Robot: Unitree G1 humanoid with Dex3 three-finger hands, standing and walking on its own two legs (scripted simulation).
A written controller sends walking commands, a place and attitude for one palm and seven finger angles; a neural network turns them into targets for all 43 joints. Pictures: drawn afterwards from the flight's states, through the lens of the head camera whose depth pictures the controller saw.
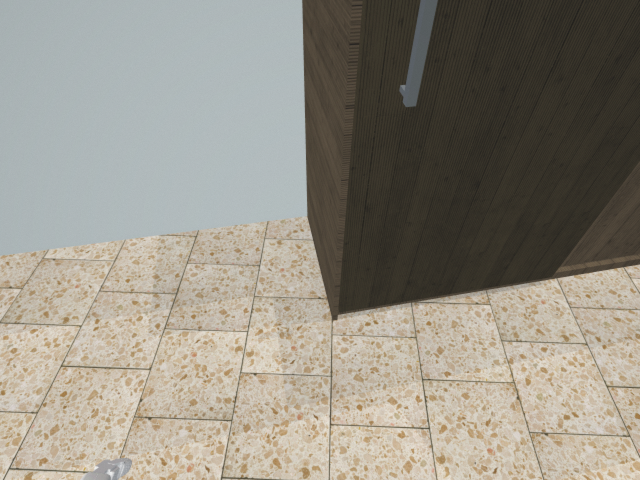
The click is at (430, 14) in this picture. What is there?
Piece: wardrobe's sliding door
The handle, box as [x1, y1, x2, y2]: [399, 0, 437, 106]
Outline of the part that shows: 437,0 420,1 406,85 400,85 399,89 403,96 403,102 406,106 413,106 416,102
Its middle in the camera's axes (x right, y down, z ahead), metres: +0.17 -0.38 +0.65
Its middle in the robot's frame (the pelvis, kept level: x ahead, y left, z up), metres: +0.78 -0.13 +0.26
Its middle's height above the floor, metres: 1.03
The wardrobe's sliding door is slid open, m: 0.00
